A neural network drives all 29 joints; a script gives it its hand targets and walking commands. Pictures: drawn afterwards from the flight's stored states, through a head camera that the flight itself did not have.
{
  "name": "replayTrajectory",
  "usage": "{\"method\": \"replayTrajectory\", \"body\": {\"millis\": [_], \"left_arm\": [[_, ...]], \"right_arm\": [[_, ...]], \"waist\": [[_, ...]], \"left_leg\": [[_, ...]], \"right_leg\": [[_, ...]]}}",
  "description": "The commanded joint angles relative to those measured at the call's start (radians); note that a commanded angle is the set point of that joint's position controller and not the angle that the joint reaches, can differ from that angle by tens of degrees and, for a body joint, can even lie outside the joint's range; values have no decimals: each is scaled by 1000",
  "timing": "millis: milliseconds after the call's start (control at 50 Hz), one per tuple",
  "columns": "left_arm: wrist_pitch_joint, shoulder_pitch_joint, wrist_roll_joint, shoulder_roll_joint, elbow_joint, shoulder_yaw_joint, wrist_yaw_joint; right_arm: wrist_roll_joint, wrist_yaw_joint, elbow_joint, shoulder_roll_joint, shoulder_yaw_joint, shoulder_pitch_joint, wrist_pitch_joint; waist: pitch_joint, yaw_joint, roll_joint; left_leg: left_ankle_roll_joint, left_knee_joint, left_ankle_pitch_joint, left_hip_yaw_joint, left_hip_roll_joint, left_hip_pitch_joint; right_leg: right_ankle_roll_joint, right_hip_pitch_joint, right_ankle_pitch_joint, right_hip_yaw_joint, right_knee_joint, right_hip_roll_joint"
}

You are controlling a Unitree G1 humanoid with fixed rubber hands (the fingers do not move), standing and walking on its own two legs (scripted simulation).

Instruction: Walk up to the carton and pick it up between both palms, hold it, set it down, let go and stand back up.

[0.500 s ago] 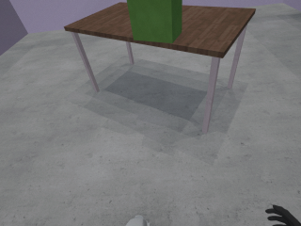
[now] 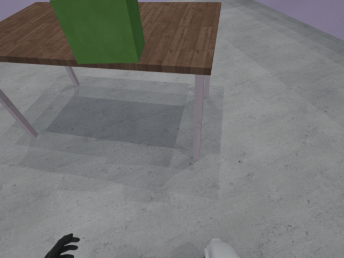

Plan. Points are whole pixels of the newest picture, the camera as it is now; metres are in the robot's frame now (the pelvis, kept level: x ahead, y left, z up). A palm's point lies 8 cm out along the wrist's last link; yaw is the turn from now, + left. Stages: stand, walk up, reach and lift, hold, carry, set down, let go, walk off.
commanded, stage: walk up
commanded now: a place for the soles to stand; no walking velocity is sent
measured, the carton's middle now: (104, 25) +1.02 +0.23 +0.12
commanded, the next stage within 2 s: none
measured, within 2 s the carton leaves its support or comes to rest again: neither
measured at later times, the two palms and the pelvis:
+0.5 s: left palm out of the picture +0.26 +0.47 -0.07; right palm (244, 178) +0.34 -0.20 -0.07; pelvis +0.19 +0.12 -0.04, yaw -4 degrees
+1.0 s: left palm (20, 150) +0.51 +0.48 -0.04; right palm (221, 192) +0.32 -0.14 -0.12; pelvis +0.32 +0.19 -0.02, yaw -11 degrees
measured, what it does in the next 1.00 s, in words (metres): walks ahead: right foot, then left foot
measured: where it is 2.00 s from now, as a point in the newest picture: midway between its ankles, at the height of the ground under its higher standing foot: (118, 212)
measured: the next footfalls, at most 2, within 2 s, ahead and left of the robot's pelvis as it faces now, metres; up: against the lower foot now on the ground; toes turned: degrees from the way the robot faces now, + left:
right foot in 0.04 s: +0.20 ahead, -0.12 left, +0.00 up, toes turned -6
left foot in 0.48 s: +0.34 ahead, +0.27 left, +0.00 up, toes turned +0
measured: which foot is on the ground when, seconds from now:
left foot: down 0.00-0.10, up 0.12-0.46, down 0.48-0.88, up 0.90-1.00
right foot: up 0.00-0.02, down 0.04-0.50, up 0.52-0.84, down 0.86-1.00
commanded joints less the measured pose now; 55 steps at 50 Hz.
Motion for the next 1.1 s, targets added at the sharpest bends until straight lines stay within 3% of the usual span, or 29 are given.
{"method": "replayTrajectory", "body": {"millis": [0,20,40,60,80,120,160,220,280,360,400,420,440,460,480,500,520,580,620,720,780,800,820,840,860,880,900,960,1080], "left_arm": [[-31,145,9,217,-48,109,40],[-32,270,13,269,-36,132,60],[-32,299,22,346,-69,157,81],[-27,293,21,352,-98,162,98],[-38,282,24,341,-116,154,109],[-53,237,21,301,-116,127,125],[-60,175,18,293,-125,113,123],[-72,89,29,287,-155,107,120],[-77,89,36,317,-157,113,124],[-70,3,34,358,-182,127,117],[-58,-36,34,354,-184,123,113],[-50,-11,37,313,-178,110,112],[-45,22,31,236,-175,87,112],[-44,39,10,139,-187,57,111],[-36,78,-23,165,-201,63,112],[-28,83,-8,249,-195,93,110],[-23,56,-5,287,-169,102,109],[-27,70,-8,291,-88,110,103],[-24,87,-9,259,-69,101,90],[-28,49,-7,234,-78,93,58],[-40,208,-13,234,-19,103,73],[-38,266,-2,259,-13,122,88],[-38,322,13,306,-23,143,106],[-41,290,40,346,-71,142,121],[-42,238,49,352,-114,147,138],[-53,217,54,335,-128,143,147],[-61,196,52,310,-124,132,150],[-65,172,42,304,-120,110,145],[-73,149,41,316,-146,108,131]], "right_arm": [[3,15,-116,-141,-37,-40,3],[2,16,-132,-119,-28,-14,7],[7,17,-178,-95,-25,6,12],[7,14,-199,-236,-71,-82,32],[11,14,-219,-248,-83,-162,40],[10,13,-199,-195,-78,-155,29],[12,16,-170,-158,-67,-96,38],[8,29,-178,-137,-61,-100,68],[17,53,-198,-120,-60,-156,77],[27,68,-188,-138,-78,-128,79],[26,68,-147,-142,-94,-13,76],[26,61,-107,-169,-106,73,69],[20,52,-82,-209,-120,150,54],[0,41,-92,-278,-133,154,43],[5,34,-161,-315,-127,-3,35],[21,25,-189,-334,-140,-94,33],[25,18,-182,-322,-136,-119,31],[25,-14,-147,-244,-106,-136,28],[11,-15,-131,-225,-87,-157,23],[-6,-5,-128,-212,-74,-146,23],[-11,5,-147,-155,-51,-204,44],[-16,11,-152,-126,-41,-182,49],[-11,13,-168,-101,-31,-156,49],[-2,16,-211,-101,-32,-132,58],[-12,11,-218,-204,-64,-126,77],[-13,14,-227,-244,-83,-161,92],[-15,15,-221,-236,-90,-156,92],[-12,21,-187,-180,-77,-103,85],[9,37,-210,-132,-61,-167,96]], "waist": [[-160,149,-48],[-243,218,-169],[-281,209,-302],[-245,240,-193],[-197,243,-151],[-176,198,-83],[-155,143,-108],[-89,102,-174],[-36,114,-227],[-28,75,-253],[-29,1,-193],[-66,-29,-82],[-103,-71,86],[-91,-88,347],[-86,-7,387],[-25,26,351],[31,39,304],[88,70,217],[103,93,255],[99,78,277],[-6,170,158],[-75,210,67],[-134,248,-114],[-143,211,-200],[-109,193,-85],[-90,188,-45],[-84,166,-1],[-117,130,-69],[-37,133,-232]], "left_leg": [[107,179,354,-64,152,-270],[77,455,219,-56,88,-423],[20,657,-164,-133,-7,-603],[-2,738,-188,-266,-3,-665],[-9,805,-147,-307,24,-710],[-8,789,-98,-341,71,-693],[-28,763,-109,-335,84,-616],[-22,654,-32,-336,98,-515],[-10,464,87,-315,109,-482],[6,297,172,-274,74,-233],[14,188,195,-202,27,-5],[16,172,122,-201,-13,113],[23,133,21,-256,-24,178],[73,-89,-275,-541,143,42],[199,-414,-509,-994,320,-94],[279,-514,-679,-1133,410,-164],[266,-506,-679,-1102,407,-185],[162,-331,-356,-759,300,-234],[159,-310,-238,-663,282,-339],[178,-277,-131,-448,251,-399],[96,-32,-95,-314,175,-546],[72,131,-64,-257,137,-599],[33,402,-41,-171,60,-652],[-7,570,-176,-240,-16,-741],[-7,655,-182,-329,11,-771],[-7,716,-169,-350,31,-767],[-1,711,-138,-363,46,-755],[-9,654,-127,-361,67,-691],[-18,487,40,-308,79,-569]], "right_leg": [[-47,495,54,-73,-150,99],[-103,651,-130,151,-225,-21],[-208,727,-272,699,-381,-299],[-323,706,-343,901,-474,-376],[-358,680,-201,868,-463,-369],[-296,610,84,639,-385,-305],[-272,465,318,478,-328,-281],[-249,226,173,351,-338,-227],[-202,131,-3,292,-350,-185],[-137,-99,-444,228,-345,-151],[-109,-241,-531,159,-238,-137],[-83,-295,-542,122,-58,-95],[-48,-336,-523,78,220,-20],[-1,-366,-472,23,552,109],[22,-359,-391,117,645,142],[25,-340,-335,132,704,69],[19,-353,-286,153,699,28],[2,-248,-209,114,582,-9],[2,-115,-250,86,459,-3],[-8,89,-217,3,168,28],[-27,452,-9,-15,-82,69],[-25,583,-49,40,-107,48],[-75,628,-265,262,-235,-74],[-185,574,-492,769,-453,-328],[-270,530,-618,865,-497,-397],[-315,478,-614,858,-504,-408],[-293,479,-504,755,-459,-366],[-232,438,-101,486,-343,-291],[-198,243,114,277,-301,-209]]}}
